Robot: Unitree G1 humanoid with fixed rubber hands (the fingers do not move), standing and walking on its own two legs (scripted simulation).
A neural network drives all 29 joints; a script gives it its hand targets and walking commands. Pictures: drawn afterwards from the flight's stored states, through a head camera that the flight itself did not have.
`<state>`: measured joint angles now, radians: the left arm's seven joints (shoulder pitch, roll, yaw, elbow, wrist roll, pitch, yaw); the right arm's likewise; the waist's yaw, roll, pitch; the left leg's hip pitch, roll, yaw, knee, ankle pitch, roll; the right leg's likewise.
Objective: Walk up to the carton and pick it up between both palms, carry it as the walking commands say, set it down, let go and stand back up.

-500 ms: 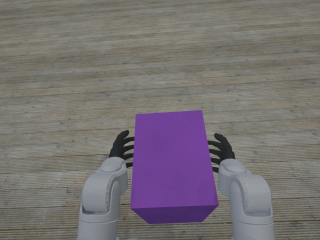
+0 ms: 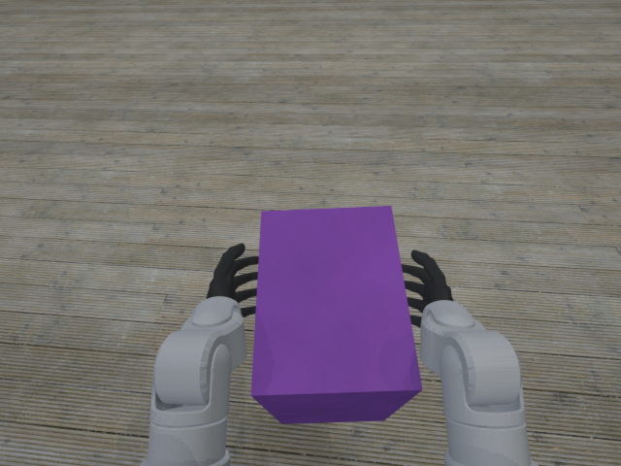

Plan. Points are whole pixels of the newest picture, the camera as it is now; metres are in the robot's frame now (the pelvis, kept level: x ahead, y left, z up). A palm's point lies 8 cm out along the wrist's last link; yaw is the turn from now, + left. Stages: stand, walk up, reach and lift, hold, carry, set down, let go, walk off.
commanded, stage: carry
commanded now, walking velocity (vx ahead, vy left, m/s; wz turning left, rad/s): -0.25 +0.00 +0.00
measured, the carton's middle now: (329, 328) +0.29 +0.02 +0.02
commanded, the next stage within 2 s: none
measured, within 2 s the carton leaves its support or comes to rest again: neither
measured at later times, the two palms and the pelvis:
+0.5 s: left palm out of the picture +0.07 +0.13 +0.10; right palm out of the picture +0.09 -0.11 +0.10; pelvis -0.18 -0.02 +0.02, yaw +4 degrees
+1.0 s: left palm out of the picture -0.06 +0.08 +0.09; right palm out of the picture +0.05 -0.14 +0.09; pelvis -0.25 -0.16 +0.00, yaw +30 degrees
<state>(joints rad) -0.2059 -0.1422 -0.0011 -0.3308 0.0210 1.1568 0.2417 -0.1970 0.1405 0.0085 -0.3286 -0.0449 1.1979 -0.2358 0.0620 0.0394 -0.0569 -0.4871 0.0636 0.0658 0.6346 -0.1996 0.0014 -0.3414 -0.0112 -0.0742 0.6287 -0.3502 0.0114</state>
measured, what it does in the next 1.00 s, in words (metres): walks backwards, turning left: left foot, then right foot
